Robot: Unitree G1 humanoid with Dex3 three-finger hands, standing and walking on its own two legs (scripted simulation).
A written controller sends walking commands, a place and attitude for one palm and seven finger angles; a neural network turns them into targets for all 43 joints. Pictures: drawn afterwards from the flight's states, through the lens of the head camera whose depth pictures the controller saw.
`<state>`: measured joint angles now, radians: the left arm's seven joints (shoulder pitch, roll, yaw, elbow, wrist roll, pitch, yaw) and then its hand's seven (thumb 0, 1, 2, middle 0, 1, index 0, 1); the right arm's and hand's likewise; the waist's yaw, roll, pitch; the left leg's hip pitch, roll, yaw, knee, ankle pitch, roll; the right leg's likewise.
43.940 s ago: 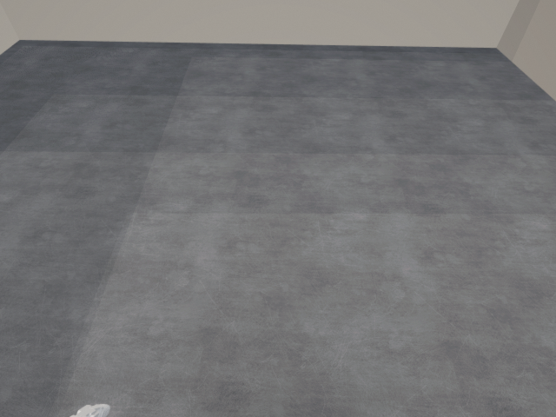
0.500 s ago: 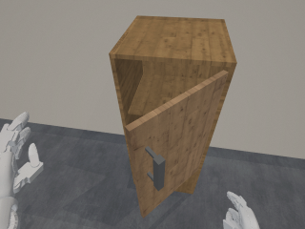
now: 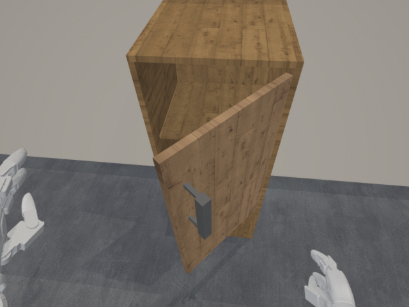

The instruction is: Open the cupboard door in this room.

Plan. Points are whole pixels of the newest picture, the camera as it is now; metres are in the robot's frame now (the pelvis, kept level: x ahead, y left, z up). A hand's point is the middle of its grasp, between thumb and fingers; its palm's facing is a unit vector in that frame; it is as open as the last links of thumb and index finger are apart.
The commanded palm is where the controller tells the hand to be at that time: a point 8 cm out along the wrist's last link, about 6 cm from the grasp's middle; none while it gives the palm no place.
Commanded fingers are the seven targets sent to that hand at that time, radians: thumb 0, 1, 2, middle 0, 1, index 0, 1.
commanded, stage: step back with the hand held close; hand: left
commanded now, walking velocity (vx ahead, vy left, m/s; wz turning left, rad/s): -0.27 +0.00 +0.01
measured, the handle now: (197, 211) +0.31 +0.04 +0.01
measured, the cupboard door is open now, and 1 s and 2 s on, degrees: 49 49 49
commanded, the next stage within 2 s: stop stepping back and stand still in 1.02 s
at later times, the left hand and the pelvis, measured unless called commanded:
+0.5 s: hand out of the picture +0.12 +0.29 +0.15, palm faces +0.46 -0.75 -0.47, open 7.4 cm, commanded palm +0.05 +0.32 +0.17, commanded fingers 0.00 0.90 0.90 -0.20 -0.30 -0.20 -0.30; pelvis -0.08 +0.02 -0.02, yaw +2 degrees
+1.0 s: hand out of the picture +0.07 +0.28 +0.16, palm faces +0.40 -0.82 -0.42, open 7.4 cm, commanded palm +0.01 +0.31 +0.17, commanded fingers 0.00 0.90 0.90 -0.20 -0.30 -0.20 -0.30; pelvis -0.14 +0.02 -0.01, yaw -2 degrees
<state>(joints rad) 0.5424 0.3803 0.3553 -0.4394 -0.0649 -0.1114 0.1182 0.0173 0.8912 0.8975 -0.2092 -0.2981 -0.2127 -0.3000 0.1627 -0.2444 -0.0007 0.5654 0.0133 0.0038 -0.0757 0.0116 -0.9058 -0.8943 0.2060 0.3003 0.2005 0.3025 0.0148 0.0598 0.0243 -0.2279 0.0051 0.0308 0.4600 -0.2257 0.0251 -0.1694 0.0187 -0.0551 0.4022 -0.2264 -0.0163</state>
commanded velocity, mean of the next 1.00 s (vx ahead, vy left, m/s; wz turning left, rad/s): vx -0.34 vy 0.00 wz -0.02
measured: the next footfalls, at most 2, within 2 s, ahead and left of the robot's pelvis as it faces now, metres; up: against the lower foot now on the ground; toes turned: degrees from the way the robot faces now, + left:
right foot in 1.00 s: -0.20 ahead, -0.09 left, +0.00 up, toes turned -3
left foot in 1.38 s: -0.14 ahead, +0.12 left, +0.00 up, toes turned -3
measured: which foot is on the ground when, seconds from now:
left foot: down 0.00-1.00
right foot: down 0.00-0.68, up 0.70-0.98, down 1.00-1.00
